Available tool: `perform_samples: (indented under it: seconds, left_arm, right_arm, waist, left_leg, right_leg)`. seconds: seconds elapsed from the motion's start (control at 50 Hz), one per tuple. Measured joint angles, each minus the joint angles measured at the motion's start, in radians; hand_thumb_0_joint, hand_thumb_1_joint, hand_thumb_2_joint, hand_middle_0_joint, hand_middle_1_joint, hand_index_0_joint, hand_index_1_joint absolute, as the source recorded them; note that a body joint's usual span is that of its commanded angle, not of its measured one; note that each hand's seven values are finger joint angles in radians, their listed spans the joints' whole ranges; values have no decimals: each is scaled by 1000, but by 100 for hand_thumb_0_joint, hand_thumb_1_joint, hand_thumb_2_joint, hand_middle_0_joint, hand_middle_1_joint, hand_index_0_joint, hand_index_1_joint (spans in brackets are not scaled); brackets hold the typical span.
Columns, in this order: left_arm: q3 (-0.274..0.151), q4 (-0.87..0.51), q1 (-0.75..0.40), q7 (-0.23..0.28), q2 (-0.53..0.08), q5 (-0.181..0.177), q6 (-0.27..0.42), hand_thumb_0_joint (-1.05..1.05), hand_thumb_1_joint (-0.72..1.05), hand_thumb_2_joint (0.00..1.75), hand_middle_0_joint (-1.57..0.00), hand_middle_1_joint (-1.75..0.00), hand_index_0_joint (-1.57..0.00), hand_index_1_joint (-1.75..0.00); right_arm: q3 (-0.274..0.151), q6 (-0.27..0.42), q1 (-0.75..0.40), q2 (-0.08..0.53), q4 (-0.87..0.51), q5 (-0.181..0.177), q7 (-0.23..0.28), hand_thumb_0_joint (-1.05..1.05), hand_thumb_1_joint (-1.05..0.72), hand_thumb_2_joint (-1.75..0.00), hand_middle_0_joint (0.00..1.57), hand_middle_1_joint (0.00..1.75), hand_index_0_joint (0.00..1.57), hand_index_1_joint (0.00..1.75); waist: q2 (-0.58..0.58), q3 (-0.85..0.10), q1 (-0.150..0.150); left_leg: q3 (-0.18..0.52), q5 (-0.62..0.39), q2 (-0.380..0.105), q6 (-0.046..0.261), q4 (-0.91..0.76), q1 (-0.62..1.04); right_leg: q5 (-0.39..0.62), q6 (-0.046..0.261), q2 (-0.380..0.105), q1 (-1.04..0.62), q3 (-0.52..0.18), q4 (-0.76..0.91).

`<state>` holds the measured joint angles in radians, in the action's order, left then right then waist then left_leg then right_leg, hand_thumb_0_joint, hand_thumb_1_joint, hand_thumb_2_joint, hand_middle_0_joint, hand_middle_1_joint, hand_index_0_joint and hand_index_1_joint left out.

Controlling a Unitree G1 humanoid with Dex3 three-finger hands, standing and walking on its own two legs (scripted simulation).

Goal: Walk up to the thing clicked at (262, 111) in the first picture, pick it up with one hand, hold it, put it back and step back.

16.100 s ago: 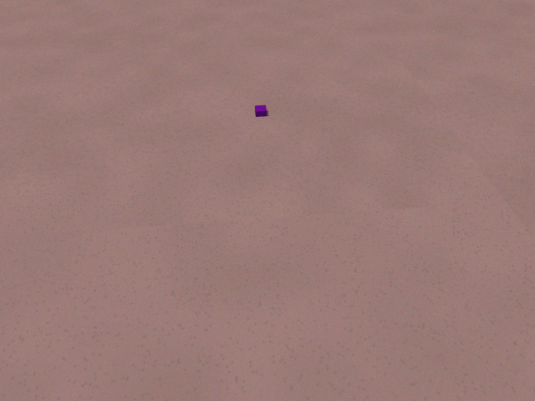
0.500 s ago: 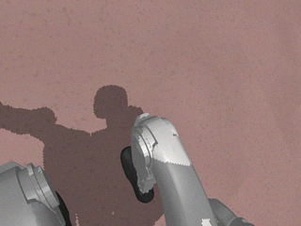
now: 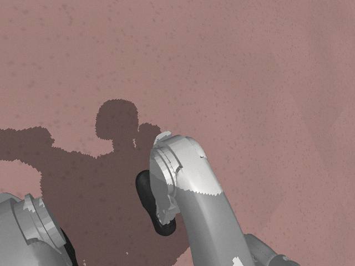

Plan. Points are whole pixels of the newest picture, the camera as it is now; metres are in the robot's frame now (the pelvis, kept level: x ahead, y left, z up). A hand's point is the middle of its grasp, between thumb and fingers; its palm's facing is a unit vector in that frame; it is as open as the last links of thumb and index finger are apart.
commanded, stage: rest palm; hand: left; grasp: from above
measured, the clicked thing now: out of the picture +0.47 +0.33 -0.28
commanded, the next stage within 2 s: close in 0.32 s
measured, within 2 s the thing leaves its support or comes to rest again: neither
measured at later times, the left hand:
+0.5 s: hand out of the picture +0.46 +0.32 -0.26, palm faces -0.43 -0.20 -0.88, open 12.1 cm
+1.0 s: hand out of the picture +0.46 +0.32 -0.26, palm faces -0.42 -0.19 -0.88, open 10.0 cm
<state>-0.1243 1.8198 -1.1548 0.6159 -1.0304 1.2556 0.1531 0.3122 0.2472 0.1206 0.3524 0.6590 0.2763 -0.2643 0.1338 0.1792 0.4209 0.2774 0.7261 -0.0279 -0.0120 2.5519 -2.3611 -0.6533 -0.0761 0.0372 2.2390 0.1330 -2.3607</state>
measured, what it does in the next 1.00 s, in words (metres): stands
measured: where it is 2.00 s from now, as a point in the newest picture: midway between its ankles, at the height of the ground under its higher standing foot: (118, 241)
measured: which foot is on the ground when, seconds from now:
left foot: down 0.00-1.00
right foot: down 0.00-1.00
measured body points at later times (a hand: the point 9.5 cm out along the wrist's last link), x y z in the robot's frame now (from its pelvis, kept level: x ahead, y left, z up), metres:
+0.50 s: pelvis +0.00 +0.00 +0.00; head +0.29 +0.13 +0.32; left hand +0.48 +0.32 -0.21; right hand +0.03 -0.24 -0.04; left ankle +0.06 +0.13 -0.27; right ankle +0.12 -0.13 -0.27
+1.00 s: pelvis +0.00 +0.00 +0.01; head +0.29 +0.13 +0.32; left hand +0.47 +0.33 -0.21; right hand +0.04 -0.25 -0.04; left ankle +0.06 +0.13 -0.27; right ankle +0.12 -0.13 -0.27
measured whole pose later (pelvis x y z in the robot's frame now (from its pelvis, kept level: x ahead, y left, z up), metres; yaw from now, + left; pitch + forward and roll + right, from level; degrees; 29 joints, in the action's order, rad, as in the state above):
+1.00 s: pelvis +0.00 +0.00 +0.01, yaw -1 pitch +29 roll -15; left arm -0.10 1.79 -1.16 0.62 -1.05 1.21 0.14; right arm 0.33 0.27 0.12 0.37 0.64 0.26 -0.28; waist 0.15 0.21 0.43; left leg 0.29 0.73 -0.03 -0.02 2.53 -2.34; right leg -0.65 -0.08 0.04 2.22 0.15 -2.33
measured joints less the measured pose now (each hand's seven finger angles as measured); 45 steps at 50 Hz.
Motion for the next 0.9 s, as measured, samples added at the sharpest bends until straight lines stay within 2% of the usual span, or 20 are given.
perform_samples:
  seconds: [0.04, 0.32, 0.64, 0.9]
  left_arm:
    - [8, 5, -2, 5, -3, 0, 0, 0, -23, 72, -34, -72, -33, -73]
    - [-8, 2, -9, 39, -27, -10, -18, 0, -19, 69, -38, -71, -36, -70]
    - [3, -17, 5, 11, -19, -44, -22, 0, -7, 59, -45, -66, -46, -65]
    - [20, -32, 3, 9, -15, -46, -18, 0, 8, 47, -55, -58, -55, -56]
  right_arm:
    - [6, 5, 1, 2, -2, 3, -2, 0, -90, -90, 20, 30, 20, 30]
    - [32, 28, 1, 9, -16, 9, -16, 0, -90, -90, 20, 30, 20, 30]
    - [20, 31, -6, 13, -20, -6, -24, 0, -90, -90, 20, 30, 20, 30]
    - [8, 21, -5, 19, -22, -13, -11, 0, -90, -90, 20, 30, 20, 30]
  waist:
    - [3, 7, 3]
    - [21, 38, 18]
    - [15, 34, 7]
    - [15, 32, 3]
  left_leg:
    - [1, -1, 0, 1, 1, 1]
    - [13, 5, -4, 2, 0, 7]
    - [17, 6, -6, -6, -14, 18]
    - [14, 2, -6, -5, -24, 20]
  right_leg:
    - [2, -1, 1, -2, 1, 0]
    - [4, -6, 6, -12, 11, 14]
    - [6, -5, 6, -17, 16, 25]
    - [8, -1, 4, -20, 15, 34]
